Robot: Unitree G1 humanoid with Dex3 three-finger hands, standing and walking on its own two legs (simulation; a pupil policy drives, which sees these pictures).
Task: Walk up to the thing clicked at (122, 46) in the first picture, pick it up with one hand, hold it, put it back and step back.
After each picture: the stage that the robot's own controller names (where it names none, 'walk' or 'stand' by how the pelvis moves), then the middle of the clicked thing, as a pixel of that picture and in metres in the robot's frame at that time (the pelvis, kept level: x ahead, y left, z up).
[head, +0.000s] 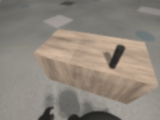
stand; (115, 58) +0.58 -0.18 -0.03
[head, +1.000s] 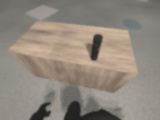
sink last; (95, 49) +0.58 +0.03 +0.00
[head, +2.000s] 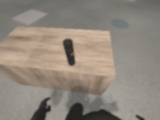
stand; (70, 53) +0.49 +0.22 +0.02
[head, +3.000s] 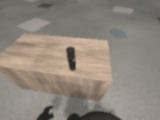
stand; (71, 59) +0.51 +0.21 -0.03
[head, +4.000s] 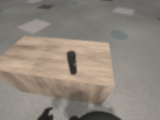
stand; (72, 63) +0.47 +0.20 -0.03
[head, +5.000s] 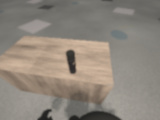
stand; (71, 63) +0.48 +0.21 -0.03
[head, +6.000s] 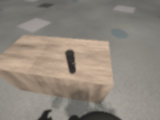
stand; (71, 62) +0.47 +0.21 -0.03
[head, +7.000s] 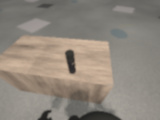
stand; (71, 63) +0.47 +0.21 -0.03
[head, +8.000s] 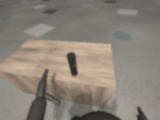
rise first; (72, 65) +0.46 +0.22 -0.03
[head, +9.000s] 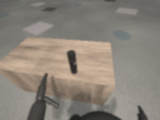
go down; (72, 63) +0.47 +0.22 -0.03
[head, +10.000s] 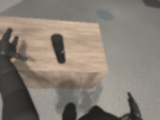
go down; (59, 51) +0.49 +0.21 +0.03
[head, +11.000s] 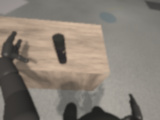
approach; (61, 51) +0.48 +0.21 +0.04
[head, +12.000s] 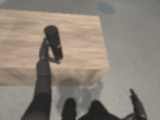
close in; (55, 46) +0.49 +0.22 +0.07
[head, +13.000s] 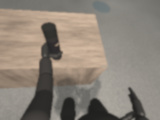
lift; (53, 44) +0.49 +0.21 +0.07
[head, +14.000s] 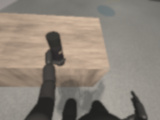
lift; (57, 51) +0.45 +0.21 +0.07
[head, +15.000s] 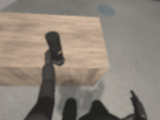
lift; (56, 51) +0.45 +0.21 +0.07
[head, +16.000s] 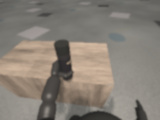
lift; (65, 62) +0.31 +0.18 +0.19
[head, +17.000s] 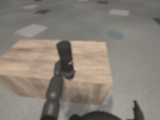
hold; (67, 62) +0.33 +0.17 +0.17
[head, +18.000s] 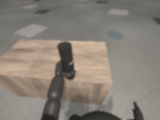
hold; (67, 63) +0.33 +0.17 +0.16
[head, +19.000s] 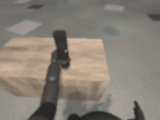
crouch; (63, 51) +0.41 +0.20 +0.17
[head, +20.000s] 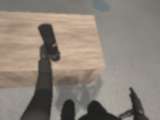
lower; (51, 45) +0.49 +0.23 +0.06
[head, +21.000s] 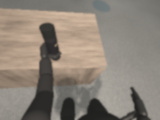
lower; (52, 45) +0.49 +0.22 +0.07
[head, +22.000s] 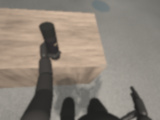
lower; (52, 44) +0.49 +0.22 +0.08
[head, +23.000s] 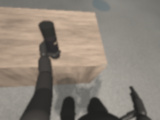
lower; (51, 43) +0.50 +0.22 +0.08
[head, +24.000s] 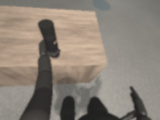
lower; (51, 42) +0.50 +0.22 +0.08
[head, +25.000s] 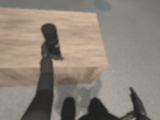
withdraw; (53, 45) +0.49 +0.21 +0.08
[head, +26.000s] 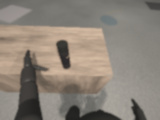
sink last; (64, 56) +0.46 +0.20 +0.03
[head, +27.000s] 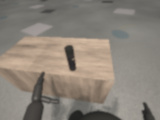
stand; (71, 59) +0.49 +0.22 +0.03
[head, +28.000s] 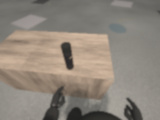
stand; (68, 57) +0.47 +0.22 +0.04
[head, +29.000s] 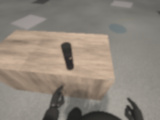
stand; (68, 57) +0.46 +0.22 +0.04
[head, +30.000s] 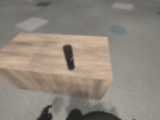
stand; (69, 58) +0.48 +0.22 +0.01
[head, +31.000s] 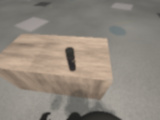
walk; (71, 60) +0.49 +0.21 -0.03
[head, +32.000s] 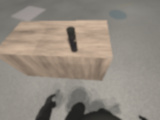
walk; (72, 41) +0.65 +0.23 -0.01
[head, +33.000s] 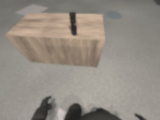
walk; (73, 24) +0.94 +0.28 +0.00
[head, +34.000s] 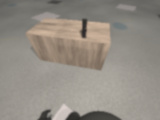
stand; (84, 29) +1.07 +0.19 -0.02
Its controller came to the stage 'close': yes
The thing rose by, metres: 0.20
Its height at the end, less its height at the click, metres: +0.00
